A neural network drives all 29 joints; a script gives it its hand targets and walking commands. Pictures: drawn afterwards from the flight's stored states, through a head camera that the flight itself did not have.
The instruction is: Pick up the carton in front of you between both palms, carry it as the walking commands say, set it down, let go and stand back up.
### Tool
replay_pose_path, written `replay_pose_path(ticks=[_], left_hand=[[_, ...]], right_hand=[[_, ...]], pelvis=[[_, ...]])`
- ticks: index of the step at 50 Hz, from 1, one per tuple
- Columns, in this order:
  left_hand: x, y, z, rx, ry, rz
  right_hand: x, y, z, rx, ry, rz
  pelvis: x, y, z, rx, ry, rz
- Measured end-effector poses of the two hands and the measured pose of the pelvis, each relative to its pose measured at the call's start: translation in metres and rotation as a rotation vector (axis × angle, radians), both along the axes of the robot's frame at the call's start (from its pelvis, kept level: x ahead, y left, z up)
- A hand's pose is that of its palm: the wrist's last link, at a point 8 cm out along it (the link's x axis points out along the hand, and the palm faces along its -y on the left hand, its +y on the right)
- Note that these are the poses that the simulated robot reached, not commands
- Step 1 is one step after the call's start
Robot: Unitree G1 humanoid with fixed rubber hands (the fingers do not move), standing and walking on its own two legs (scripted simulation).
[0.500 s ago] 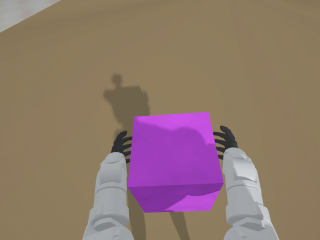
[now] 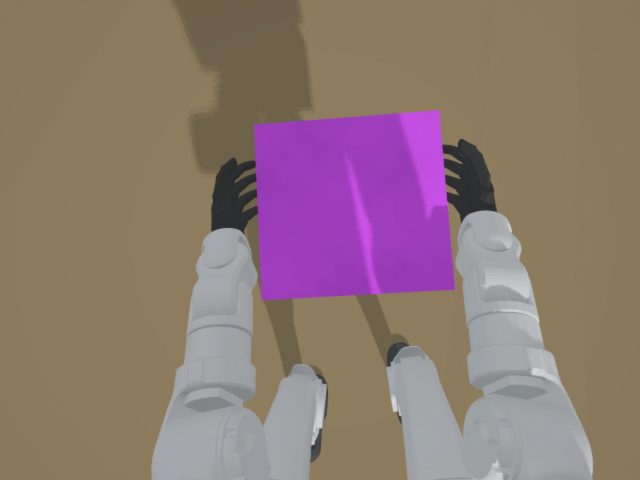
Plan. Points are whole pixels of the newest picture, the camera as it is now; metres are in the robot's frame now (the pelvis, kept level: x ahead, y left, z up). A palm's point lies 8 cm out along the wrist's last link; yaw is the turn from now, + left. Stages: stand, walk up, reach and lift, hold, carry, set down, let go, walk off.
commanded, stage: set down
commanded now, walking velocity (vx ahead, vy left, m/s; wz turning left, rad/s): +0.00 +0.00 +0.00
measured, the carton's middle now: (349, 219) +0.43 -0.01 -0.15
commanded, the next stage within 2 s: none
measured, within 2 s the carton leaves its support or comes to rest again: rests again in 1.62 s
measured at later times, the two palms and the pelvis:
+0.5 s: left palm (262, 220) +0.46 +0.13 -0.20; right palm (448, 206) +0.46 -0.17 -0.22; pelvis -0.02 -0.01 -0.12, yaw +3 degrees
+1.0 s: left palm (283, 223) +0.50 +0.12 -0.36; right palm (430, 211) +0.50 -0.18 -0.37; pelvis -0.04 -0.01 -0.23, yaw +5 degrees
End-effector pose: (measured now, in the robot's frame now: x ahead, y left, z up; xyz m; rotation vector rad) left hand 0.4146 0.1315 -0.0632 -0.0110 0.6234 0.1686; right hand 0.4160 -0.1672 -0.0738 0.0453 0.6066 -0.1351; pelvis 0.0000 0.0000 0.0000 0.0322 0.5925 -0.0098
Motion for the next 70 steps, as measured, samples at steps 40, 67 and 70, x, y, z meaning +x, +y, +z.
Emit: replay_pose_path(ticks=[40, 67, 70], left_hand=[[0.066, -0.008, -0.234, 0.022, 0.079, -0.003], [0.093, -0.006, -0.360, 0.001, 0.106, -0.025], [0.092, -0.006, -0.365, -0.005, 0.114, -0.027]], right_hand=[[0.070, -0.008, -0.236, -0.019, 0.081, 0.030], [0.102, -0.008, -0.347, -0.059, 0.108, 0.044], [0.099, -0.008, -0.352, -0.060, 0.118, 0.046]], pelvis=[[-0.039, -0.009, -0.188, 0.043, 0.228, 0.035], [-0.038, -0.004, -0.271, 0.000, 0.121, 0.101], [-0.038, -0.003, -0.273, -0.007, 0.123, 0.106]])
